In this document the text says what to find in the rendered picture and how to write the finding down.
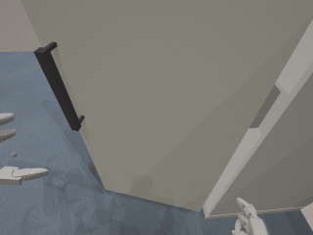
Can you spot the left robot hand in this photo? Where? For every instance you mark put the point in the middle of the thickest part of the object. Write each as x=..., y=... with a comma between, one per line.
x=12, y=175

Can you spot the handle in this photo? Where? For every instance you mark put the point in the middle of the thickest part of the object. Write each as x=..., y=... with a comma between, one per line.
x=48, y=65

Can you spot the fridge door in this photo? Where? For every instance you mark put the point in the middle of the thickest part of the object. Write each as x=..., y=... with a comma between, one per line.
x=168, y=88

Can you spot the right robot hand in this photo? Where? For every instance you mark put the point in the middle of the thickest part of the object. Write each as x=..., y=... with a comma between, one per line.
x=252, y=224

